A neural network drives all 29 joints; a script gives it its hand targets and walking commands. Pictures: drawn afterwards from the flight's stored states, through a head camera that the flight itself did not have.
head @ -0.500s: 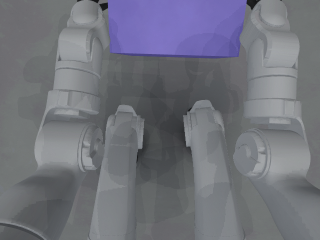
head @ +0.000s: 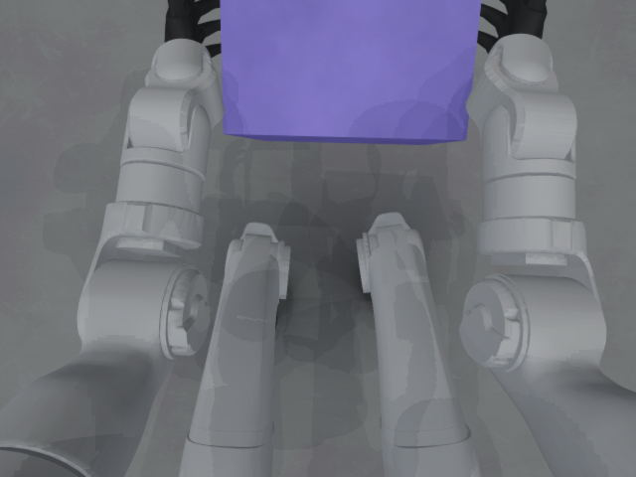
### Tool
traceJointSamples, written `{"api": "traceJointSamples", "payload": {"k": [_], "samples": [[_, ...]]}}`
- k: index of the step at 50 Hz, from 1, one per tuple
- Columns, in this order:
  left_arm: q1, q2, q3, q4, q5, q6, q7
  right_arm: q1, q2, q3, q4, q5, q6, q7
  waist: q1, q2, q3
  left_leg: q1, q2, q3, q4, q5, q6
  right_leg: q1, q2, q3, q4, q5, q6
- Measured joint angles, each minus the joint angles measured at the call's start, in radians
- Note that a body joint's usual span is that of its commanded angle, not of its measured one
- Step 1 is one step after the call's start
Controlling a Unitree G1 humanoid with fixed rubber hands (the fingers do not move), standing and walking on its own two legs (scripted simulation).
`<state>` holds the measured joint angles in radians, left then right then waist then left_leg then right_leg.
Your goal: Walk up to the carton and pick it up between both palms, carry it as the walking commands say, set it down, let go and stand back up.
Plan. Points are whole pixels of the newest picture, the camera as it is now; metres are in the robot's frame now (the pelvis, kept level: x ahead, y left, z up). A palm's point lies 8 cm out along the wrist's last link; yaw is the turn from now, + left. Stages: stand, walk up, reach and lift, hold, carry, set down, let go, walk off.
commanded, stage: reach and lift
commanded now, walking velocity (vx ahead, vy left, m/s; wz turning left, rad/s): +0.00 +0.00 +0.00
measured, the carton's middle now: (345, 70) +0.52 -0.04 -0.15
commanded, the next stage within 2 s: none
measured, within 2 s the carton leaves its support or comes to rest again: neither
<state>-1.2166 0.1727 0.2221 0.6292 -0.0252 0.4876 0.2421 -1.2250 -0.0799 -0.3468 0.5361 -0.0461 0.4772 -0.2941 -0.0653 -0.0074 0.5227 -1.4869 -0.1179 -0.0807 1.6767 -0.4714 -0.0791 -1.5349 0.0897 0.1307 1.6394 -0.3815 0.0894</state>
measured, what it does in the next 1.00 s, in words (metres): rises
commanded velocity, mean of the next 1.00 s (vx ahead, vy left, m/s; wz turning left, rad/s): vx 0.00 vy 0.00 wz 0.00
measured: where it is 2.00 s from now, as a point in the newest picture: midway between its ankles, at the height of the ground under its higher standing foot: (325, 299)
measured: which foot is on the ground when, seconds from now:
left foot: down 0.00-1.00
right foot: down 0.00-1.00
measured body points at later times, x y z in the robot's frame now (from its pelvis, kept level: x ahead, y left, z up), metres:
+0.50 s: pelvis +0.00 +0.00 +0.06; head +0.28 -0.02 +0.40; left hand +0.52 +0.12 -0.01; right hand +0.50 -0.19 +0.00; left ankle +0.15 +0.13 -0.50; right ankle +0.18 -0.14 -0.50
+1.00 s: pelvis +0.01 +0.00 +0.12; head +0.26 -0.02 +0.49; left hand +0.50 +0.12 +0.06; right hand +0.48 -0.19 +0.08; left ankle +0.15 +0.13 -0.50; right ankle +0.18 -0.14 -0.50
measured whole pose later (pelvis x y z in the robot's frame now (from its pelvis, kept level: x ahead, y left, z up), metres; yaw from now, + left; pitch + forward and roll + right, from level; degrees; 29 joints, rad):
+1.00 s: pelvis +0.01 +0.00 +0.12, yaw +0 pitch +6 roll +1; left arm -1.01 0.12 0.21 0.63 0.01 0.47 0.22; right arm -1.01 -0.02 -0.31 0.51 -0.08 0.48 -0.30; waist -0.06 0.00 0.51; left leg -0.95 -0.10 -0.12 1.19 -0.34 -0.06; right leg -0.99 0.07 0.14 1.15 -0.27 0.07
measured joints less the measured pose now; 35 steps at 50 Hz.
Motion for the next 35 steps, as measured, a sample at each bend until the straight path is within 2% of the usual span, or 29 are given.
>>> {"api": "traceJointSamples", "payload": {"k": [35], "samples": [[0.147,-0.038,-0.011,-0.003,0.013,-0.014,-0.011,0.146,0.037,0.038,-0.016,-0.012,0.002,-0.008,0.0,0.005,-0.002,0.368,0.007,-0.023,-0.318,0.075,0.011,0.372,-0.011,0.01,-0.31,0.062,-0.014]]}}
